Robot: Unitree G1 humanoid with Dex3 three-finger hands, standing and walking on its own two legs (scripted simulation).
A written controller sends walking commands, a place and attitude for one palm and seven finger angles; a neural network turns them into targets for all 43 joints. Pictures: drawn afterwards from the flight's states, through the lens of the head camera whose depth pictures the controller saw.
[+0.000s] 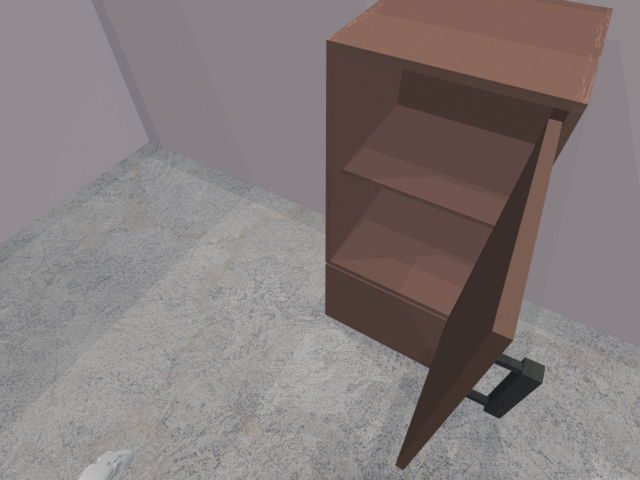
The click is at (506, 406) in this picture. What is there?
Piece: cupboard door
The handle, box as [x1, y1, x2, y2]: [466, 354, 544, 418]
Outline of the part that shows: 543,365 525,357 521,361 519,361 504,354 501,354 495,361 495,363 511,371 487,396 472,389 466,396 482,404 484,406 484,411 499,418 542,382 544,370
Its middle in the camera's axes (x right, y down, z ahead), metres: +0.21 +0.18 +0.47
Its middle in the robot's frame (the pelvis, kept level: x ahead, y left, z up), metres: +0.24 -0.20 +0.00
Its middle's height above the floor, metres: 0.77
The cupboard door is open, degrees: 92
